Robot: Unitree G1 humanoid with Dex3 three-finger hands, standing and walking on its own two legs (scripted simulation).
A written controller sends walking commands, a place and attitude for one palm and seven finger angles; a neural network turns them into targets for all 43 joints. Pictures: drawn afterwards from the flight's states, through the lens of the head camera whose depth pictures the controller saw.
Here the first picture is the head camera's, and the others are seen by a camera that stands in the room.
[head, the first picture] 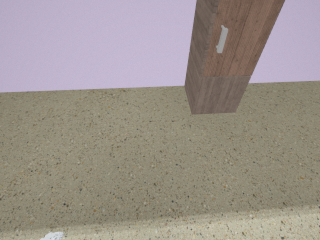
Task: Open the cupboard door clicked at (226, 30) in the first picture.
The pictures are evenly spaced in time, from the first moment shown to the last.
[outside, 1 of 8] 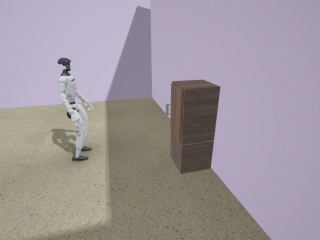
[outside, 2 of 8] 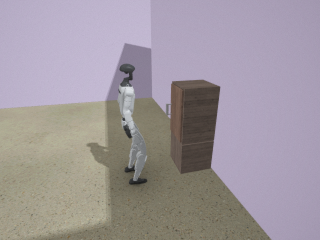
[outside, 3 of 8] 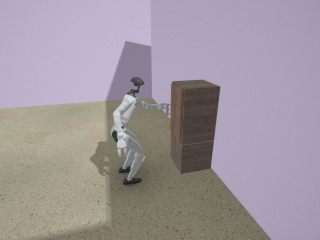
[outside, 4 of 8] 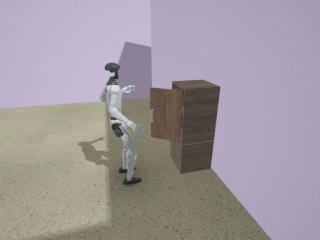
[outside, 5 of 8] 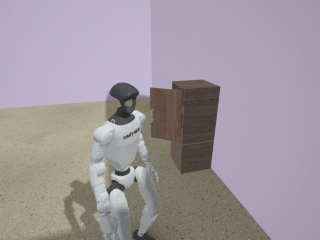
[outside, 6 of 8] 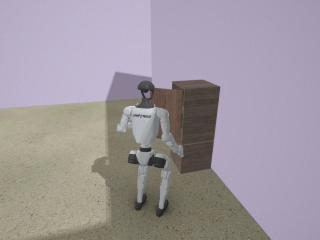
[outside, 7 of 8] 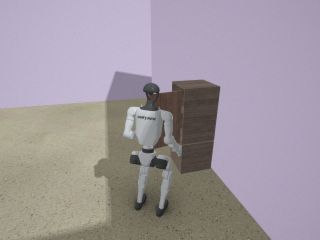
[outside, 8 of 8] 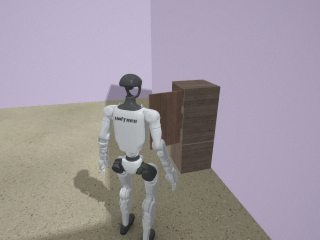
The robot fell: no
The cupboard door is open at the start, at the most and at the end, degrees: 0 101 100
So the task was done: yes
